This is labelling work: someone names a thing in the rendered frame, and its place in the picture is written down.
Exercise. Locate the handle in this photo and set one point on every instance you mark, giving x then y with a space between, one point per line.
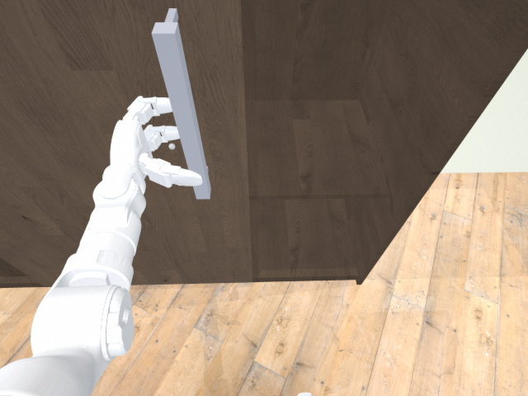
168 44

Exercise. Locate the robot left forearm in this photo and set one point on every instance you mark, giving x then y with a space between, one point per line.
110 240

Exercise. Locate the wardrobe door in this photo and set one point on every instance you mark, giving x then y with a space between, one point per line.
69 69
7 269

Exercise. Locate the robot left upper arm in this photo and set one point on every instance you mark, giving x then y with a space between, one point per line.
78 332

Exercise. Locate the left robot hand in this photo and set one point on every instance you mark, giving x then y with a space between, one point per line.
130 141

